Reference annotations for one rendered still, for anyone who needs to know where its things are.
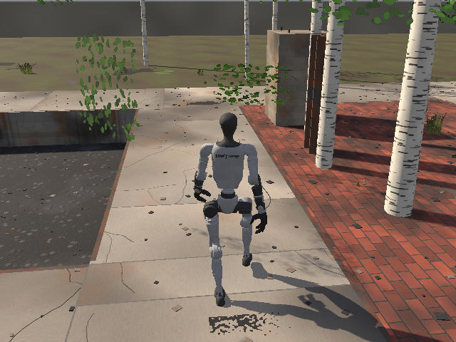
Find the left robot upper arm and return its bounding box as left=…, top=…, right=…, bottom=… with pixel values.
left=196, top=143, right=214, bottom=181

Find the robot right forearm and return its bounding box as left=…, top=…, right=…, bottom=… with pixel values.
left=252, top=174, right=266, bottom=214

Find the right robot upper arm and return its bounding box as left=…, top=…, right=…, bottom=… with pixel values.
left=243, top=144, right=259, bottom=185

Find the robot left hand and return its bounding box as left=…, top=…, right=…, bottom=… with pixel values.
left=194, top=189, right=211, bottom=202

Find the robot right hand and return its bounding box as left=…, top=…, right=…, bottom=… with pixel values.
left=250, top=212, right=267, bottom=234

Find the robot head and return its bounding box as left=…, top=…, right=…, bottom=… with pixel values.
left=216, top=113, right=241, bottom=147

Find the humanoid robot torso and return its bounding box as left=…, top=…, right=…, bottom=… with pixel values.
left=212, top=140, right=245, bottom=214

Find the robot left forearm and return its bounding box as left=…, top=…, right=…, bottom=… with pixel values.
left=193, top=171, right=204, bottom=193

